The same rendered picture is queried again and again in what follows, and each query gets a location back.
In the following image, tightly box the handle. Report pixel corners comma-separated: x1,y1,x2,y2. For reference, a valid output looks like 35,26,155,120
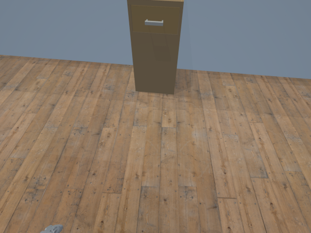
145,20,163,26

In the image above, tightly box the drawer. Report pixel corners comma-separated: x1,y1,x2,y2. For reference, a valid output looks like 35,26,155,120
131,5,180,34

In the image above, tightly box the cabinet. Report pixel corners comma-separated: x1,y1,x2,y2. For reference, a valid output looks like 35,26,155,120
127,0,184,95

